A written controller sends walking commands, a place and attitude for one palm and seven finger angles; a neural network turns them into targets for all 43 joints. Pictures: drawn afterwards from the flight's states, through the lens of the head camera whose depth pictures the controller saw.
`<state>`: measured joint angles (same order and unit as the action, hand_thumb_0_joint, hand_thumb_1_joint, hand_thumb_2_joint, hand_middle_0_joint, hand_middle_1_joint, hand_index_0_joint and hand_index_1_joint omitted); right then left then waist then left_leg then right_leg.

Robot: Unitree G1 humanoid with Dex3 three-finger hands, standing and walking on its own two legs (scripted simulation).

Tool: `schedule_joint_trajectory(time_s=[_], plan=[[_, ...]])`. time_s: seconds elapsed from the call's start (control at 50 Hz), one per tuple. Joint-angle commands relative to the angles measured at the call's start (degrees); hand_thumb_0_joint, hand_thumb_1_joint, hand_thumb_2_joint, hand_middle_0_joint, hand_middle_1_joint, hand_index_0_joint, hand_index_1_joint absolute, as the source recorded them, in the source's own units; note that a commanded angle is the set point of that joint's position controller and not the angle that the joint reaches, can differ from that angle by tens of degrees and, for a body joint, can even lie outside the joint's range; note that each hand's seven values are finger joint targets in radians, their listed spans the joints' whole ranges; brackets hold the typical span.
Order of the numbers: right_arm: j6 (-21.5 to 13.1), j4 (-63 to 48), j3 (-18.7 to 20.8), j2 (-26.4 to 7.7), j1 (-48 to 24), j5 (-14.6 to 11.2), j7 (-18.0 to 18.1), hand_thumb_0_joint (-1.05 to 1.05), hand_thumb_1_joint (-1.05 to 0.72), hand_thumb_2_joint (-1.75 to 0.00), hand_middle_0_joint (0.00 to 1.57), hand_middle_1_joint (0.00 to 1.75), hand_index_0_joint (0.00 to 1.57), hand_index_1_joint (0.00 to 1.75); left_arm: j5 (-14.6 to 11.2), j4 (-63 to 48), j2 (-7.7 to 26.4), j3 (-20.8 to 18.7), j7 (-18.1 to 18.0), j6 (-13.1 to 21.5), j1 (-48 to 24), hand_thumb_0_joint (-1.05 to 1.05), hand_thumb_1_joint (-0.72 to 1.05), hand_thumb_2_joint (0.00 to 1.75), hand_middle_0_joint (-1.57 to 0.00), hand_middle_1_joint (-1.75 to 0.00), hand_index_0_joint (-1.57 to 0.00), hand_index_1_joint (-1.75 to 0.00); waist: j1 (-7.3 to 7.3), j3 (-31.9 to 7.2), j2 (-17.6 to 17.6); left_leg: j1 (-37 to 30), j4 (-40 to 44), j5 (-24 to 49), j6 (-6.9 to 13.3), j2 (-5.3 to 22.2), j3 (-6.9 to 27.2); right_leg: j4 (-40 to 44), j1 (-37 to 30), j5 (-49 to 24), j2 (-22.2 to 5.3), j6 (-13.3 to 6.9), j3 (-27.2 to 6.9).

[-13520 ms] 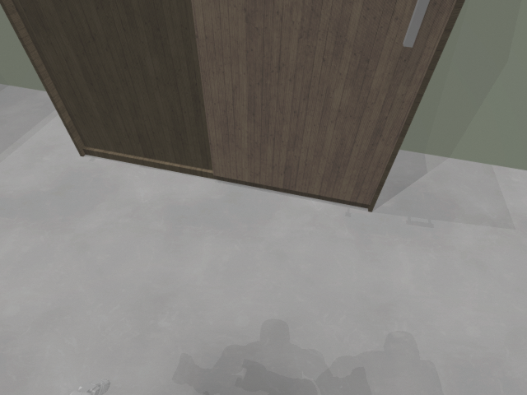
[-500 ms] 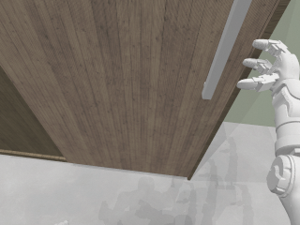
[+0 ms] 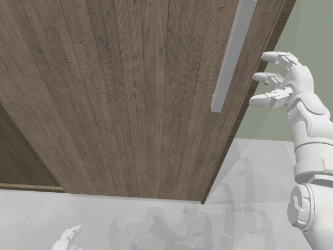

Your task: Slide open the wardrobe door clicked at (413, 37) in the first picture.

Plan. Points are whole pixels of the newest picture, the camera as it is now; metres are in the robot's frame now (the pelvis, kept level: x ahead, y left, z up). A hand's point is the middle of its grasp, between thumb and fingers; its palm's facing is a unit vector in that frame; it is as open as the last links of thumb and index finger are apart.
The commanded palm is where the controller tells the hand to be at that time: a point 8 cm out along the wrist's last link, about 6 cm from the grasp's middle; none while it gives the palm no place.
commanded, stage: move the hooked fingers beside the handle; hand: right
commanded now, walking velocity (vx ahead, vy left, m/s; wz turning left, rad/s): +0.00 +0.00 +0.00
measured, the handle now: (227, 61) +0.53 -0.10 +0.22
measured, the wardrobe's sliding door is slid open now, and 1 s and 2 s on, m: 0.00 0.00 0.00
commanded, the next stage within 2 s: feel for the door with the fingertips in 0.30 s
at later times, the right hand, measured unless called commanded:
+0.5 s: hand (258, 77) +0.48 -0.17 +0.21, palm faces -0.01 +1.00 +0.02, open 14.0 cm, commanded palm +0.45 -0.21 +0.22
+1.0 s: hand (248, 76) +0.45 -0.13 +0.23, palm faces +0.00 +1.00 +0.01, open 14.0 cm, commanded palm +0.45 -0.19 +0.22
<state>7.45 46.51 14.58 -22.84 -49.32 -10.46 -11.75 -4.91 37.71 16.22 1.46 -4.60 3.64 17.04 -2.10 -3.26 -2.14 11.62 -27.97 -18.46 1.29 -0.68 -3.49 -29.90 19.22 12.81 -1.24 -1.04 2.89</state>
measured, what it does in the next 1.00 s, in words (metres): stands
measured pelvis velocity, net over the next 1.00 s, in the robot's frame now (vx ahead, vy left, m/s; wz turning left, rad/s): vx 0.00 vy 0.01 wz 0.00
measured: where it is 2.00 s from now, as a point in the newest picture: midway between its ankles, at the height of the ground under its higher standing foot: outside the picture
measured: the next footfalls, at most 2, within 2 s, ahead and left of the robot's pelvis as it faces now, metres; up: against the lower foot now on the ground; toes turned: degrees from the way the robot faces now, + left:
none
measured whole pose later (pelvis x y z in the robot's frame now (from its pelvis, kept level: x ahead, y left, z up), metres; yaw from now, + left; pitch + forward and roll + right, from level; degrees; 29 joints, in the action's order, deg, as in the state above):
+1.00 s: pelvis +0.00 +0.01 +0.00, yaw +0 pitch +2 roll +0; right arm 8.1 47.0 13.1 -17.7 -52.0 -9.1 -6.1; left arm -3.8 37.7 14.7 2.1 -3.8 2.7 14.6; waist -2.2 -3.4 -2.3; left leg 11.3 -28.0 -18.7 1.6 -0.7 -3.6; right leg -29.3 18.6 12.6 -1.2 -0.7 2.6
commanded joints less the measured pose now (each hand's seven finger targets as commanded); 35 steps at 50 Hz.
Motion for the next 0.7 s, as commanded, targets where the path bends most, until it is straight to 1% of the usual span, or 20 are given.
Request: schedule_joint_trajectory(time_s=[0.0,0.06,0.12,0.16,0.18,0.22,0.24,0.26,0.32,0.36,0.38,0.4,0.46,0.48,0.5,0.54,0.58,0.6,0.62,0.68], plan=[[-5.12,-11.34,0.56,-10.32,-36.18,-0.64,1.12,0.0,0.5,-0.3,0.3,1.2,0.3,1.2,0.61,-5.08,7.61,-2.43,-0.89,2.55,0.38,0.0,0.9,0.9,-0.2,-0.3,-0.2,-0.3,-2.88,-15.25,0.73,7.63,4.2,18.2,-0.07,-0.49,1.9,1.36,-17.78,-12.33,0.56,-1.83,-4.07],[-6.05,-5.42,2.96,-13.55,-34.61,-0.09,1.73,0.0,0.5,-0.3,0.3,1.2,0.3,1.2,0.93,-4.51,7.9,-2.28,-0.97,2.19,1.17,0.0,0.9,0.9,-0.2,-0.3,-0.2,-0.3,-2.51,-13.77,4.51,6.35,4.59,16.61,-0.35,-0.21,2.11,1.54,-14.09,-9.85,0.71,-2.07,-3.84],[-7.18,-1.23,1.53,-12.74,-38.4,1.33,1.81,0.0,0.5,-0.3,0.3,1.2,0.3,1.2,1.0,-4.06,7.68,-2.07,-0.87,2.29,1.63,0.0,0.9,0.9,-0.2,-0.3,-0.2,-0.3,-3.17,-12.98,0.75,8.26,4.12,16.03,-0.3,0.11,2.54,1.33,-13.32,-8.67,0.86,-1.82,-3.84],[-8.83,-0.39,2.77,-14.29,-38.28,1.24,1.59,0.0,0.5,-0.3,0.3,1.2,0.3,1.2,1.29,-4.22,8.08,-2.35,-0.79,2.4,2.75,0.0,0.9,0.9,-0.2,-0.3,-0.2,-0.3,-3.09,-15.25,2.73,6.72,3.74,17.14,-0.37,0.04,2.46,0.82,-13.15,-9.77,0.91,-2.0,-3.76],[-9.43,-0.56,4.2,-16.31,-37.89,1.37,1.28,0.0,0.5,-0.3,0.3,1.2,0.3,1.2,1.19,-4.44,8.31,-2.35,-0.79,2.46,2.64,0.0,0.9,0.9,-0.2,-0.3,-0.2,-0.3,-2.42,-17.13,1.62,5.67,3.26,17.97,-0.23,0.15,2.79,0.96,-13.26,-10.22,0.83,-1.81,-3.88],[-10.55,-0.47,3.48,-15.7,-39.53,1.33,0.57,0.0,0.5,-0.3,0.3,1.2,0.3,1.2,1.18,-4.39,8.19,-2.42,-0.77,2.67,3.19,0.0,0.9,0.9,-0.2,-0.3,-0.2,-0.3,-2.95,-17.46,1.75,5.74,3.06,18.96,-0.33,-0.03,2.68,0.72,-13.61,-10.91,0.79,-1.84,-3.78],[-10.83,-0.27,4.35,-16.36,-38.15,1.23,0.16,0.0,0.5,-0.3,0.3,1.2,0.3,1.2,1.12,-4.49,8.3,-2.59,-0.74,2.81,3.42,0.0,0.9,0.9,-0.2,-0.3,-0.2,-0.3,-2.49,-18.38,1.51,5.34,3.04,19.81,-0.36,-0.1,2.94,0.57,-13.89,-11.41,0.79,-1.91,-3.46],[-11.08,1.05,5.05,-17.22,-35.75,0.81,-0.18,0.0,0.5,-0.3,0.3,1.2,0.3,1.2,1.14,-4.6,8.49,-2.67,-0.81,2.72,3.96,0.0,0.9,0.9,-0.2,-0.3,-0.2,-0.3,-2.41,-17.9,3.98,4.21,3.09,20.11,-0.5,-0.19,2.7,0.41,-12.51,-11.51,0.81,-2.19,-3.33],[-10.74,1.42,3.05,-15.55,-37.24,0.94,-1.15,0.0,0.5,-0.3,0.3,1.2,0.3,1.2,0.79,-4.19,8.66,-2.75,-0.87,2.69,4.28,0.0,0.9,0.9,-0.2,-0.3,-0.2,-0.3,-3.11,-15.0,1.84,6.74,3.45,18.68,-0.6,-0.31,2.79,0.87,-11.89,-9.82,0.62,-2.07,-3.09],[-11.13,-0.21,4.04,-16.24,-36.49,0.46,-1.23,0.0,0.5,-0.3,0.3,1.2,0.3,1.2,1.0,-4.27,8.86,-3.24,-0.84,2.88,5.29,0.0,0.9,0.9,-0.2,-0.3,-0.2,-0.3,-2.72,-17.67,2.34,5.4,3.25,18.92,-0.48,-0.43,2.41,0.49,-12.89,-11.16,0.65,-2.18,-3.14],[-11.1,-1.05,5.92,-18.46,-36.21,0.53,-1.26,0.0,0.5,-0.3,0.3,1.2,0.3,1.2,0.9,-4.07,9.07,-3.25,-0.89,2.9,5.26,0.0,0.9,0.9,-0.2,-0.3,-0.2,-0.3,-2.19,-18.55,1.55,5.03,3.18,19.73,-0.45,-0.5,2.78,0.64,-13.22,-11.68,0.51,-2.08,-3.25],[-11.05,-2.78,4.96,-17.22,-37.51,0.45,-1.31,0.0,0.5,-0.3,0.3,1.2,0.3,1.2,0.96,-4.08,8.89,-3.27,-0.86,3.0,5.29,0.0,0.9,0.9,-0.2,-0.3,-0.2,-0.3,-2.6,-19.15,0.08,5.33,3.11,20.37,-0.46,-0.57,2.77,0.55,-14.12,-12.36,0.6,-2.08,-3.08],[-10.69,-3.41,3.53,-14.67,-35.75,-0.23,-1.09,0.0,0.5,-0.3,0.3,1.2,0.3,1.2,1.03,-3.74,8.75,-3.53,-0.76,3.36,6.0,0.0,0.9,0.9,-0.2,-0.3,-0.2,-0.3,-2.9,-17.88,1.88,5.43,3.38,20.08,-0.55,-0.82,2.14,0.4,-13.74,-12.76,0.48,-2.28,-2.84],[-10.44,-4.73,5.0,-16.29,-35.47,0.07,-0.71,0.0,0.5,-0.3,0.3,1.2,0.3,1.2,0.96,-3.54,8.96,-3.61,-0.62,3.36,5.88,0.0,0.9,0.9,-0.2,-0.3,-0.2,-0.3,-2.15,-18.51,0.47,5.52,3.13,20.99,-0.37,-0.97,2.39,0.39,-14.38,-13.66,0.44,-2.13,-3.02],[-10.31,-7.09,4.08,-15.21,-36.53,0.29,-0.38,0.0,0.5,-0.3,0.3,1.2,0.3,1.2,0.97,-3.67,8.76,-3.64,-0.42,3.44,5.66,0.0,0.9,0.9,-0.2,-0.3,-0.2,-0.3,-2.38,-19.7,-2.11,6.05,2.99,21.33,-0.25,-0.95,2.32,0.34,-16.21,-14.86,0.41,-1.96,-3.13],[-9.53,-9.74,3.7,-13.23,-34.29,0.29,0.38,0.0,0.5,-0.3,0.3,1.2,0.3,1.2,1.13,-3.94,8.45,-3.8,0.01,3.78,5.55,0.0,0.9,0.9,-0.2,-0.3,-0.2,-0.3,-1.74,-21.21,-3.09,6.35,2.78,21.91,0.01,-1.24,1.86,0.12,-18.62,-17.4,0.17,-1.68,-3.51],[-8.43,-10.64,5.32,-13.89,-30.14,-0.25,1.06,0.0,0.5,-0.3,0.3,1.2,0.3,1.2,1.17,-4.28,8.58,-3.89,0.22,3.58,4.97,0.0,0.9,0.9,-0.2,-0.3,-0.2,-0.3,-0.78,-20.84,0.8,3.88,2.64,24.5,-0.12,-1.35,1.78,0.19,-17.0,-18.66,0.24,-2.0,-3.05],[-7.77,-11.92,5.84,-14.53,-29.32,-0.03,1.46,0.0,0.5,-0.3,0.3,1.2,0.3,1.2,1.13,-4.55,8.51,-3.85,0.3,3.36,4.58,0.0,0.9,0.9,-0.2,-0.3,-0.2,-0.3,-0.42,-20.9,0.4,3.0,2.49,25.1,-0.09,-1.24,1.74,0.53,-16.58,-18.86,0.3,-1.93,-2.86],[-7.11,-13.92,4.28,-12.43,-29.24,0.1,1.77,0.0,0.5,-0.3,0.3,1.2,0.3,1.2,1.04,-5.13,8.12,-3.74,0.49,3.3,3.73,0.0,0.9,0.9,-0.2,-0.3,-0.2,-0.3,-0.42,-20.47,-0.81,3.06,2.51,25.41,-0.09,-1.18,1.73,0.64,-16.83,-19.14,0.36,-1.88,-2.6],[-5.48,-17.42,4.51,-11.58,-26.67,0.22,3.32,0.0,0.5,-0.3,0.3,1.2,0.3,1.2,0.97,-5.85,7.8,-3.72,0.76,2.93,2.31,0.0,0.9,0.9,-0.2,-0.3,-0.2,-0.3,0.12,-19.66,0.52,2.35,2.7,26.48,-0.15,-1.21,1.68,0.7,-17.11,-20.3,0.3,-2.03,-2.32]])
